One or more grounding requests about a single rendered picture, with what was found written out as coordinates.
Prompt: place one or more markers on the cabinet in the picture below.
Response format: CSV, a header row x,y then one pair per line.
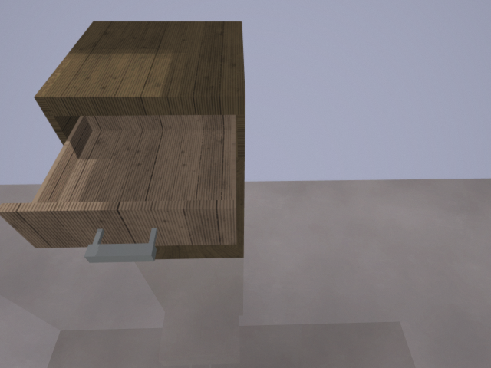
x,y
137,68

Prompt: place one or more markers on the handle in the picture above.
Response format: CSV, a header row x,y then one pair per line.
x,y
97,252

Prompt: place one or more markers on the drawer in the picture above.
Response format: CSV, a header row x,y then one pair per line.
x,y
129,174

